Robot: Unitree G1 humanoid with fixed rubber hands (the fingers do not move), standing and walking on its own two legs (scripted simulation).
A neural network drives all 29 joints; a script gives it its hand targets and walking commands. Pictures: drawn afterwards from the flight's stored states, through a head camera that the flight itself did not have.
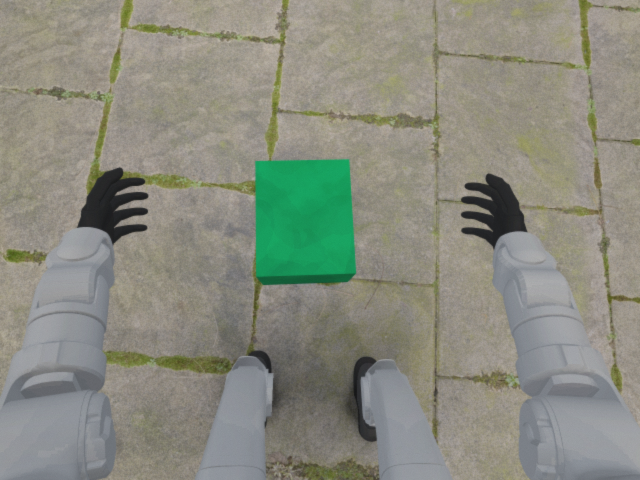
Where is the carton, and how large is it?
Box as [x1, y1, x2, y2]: [255, 159, 355, 284]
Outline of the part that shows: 348,159 255,161 256,276 263,284 347,281 355,273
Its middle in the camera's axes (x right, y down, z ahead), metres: -0.04 -0.05 +1.03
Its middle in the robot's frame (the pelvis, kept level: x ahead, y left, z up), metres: +0.55 +0.03 -0.61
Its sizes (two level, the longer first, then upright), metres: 0.290 0.235 0.172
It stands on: the floor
